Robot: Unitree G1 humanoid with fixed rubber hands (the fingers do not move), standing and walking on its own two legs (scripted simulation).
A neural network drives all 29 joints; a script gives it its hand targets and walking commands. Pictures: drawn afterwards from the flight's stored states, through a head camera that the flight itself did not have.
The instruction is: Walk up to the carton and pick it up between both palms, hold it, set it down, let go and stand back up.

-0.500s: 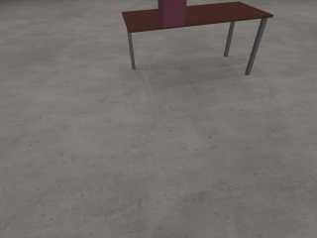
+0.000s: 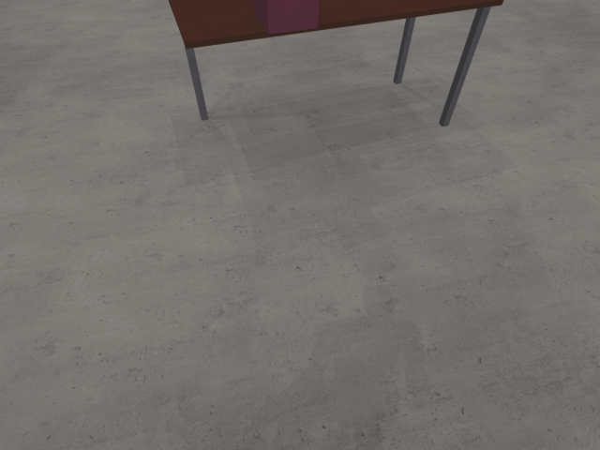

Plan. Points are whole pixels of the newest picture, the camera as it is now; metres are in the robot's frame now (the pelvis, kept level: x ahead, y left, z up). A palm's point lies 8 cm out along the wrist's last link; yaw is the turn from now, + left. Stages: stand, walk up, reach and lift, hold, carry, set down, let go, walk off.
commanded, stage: walk up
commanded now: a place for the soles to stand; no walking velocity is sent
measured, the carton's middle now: out of the picture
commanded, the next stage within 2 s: none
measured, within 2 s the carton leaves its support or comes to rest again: neither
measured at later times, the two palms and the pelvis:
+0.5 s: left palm (211, 301) +0.39 +0.17 -0.11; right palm (493, 360) +0.30 -0.31 -0.13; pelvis +0.32 -0.06 +0.01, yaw +0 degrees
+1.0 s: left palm (184, 214) +0.61 +0.27 -0.12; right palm (403, 199) +0.65 -0.22 -0.11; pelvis +0.61 +0.02 +0.01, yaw +1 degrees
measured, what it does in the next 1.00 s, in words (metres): walks ahead: right foot, then left foot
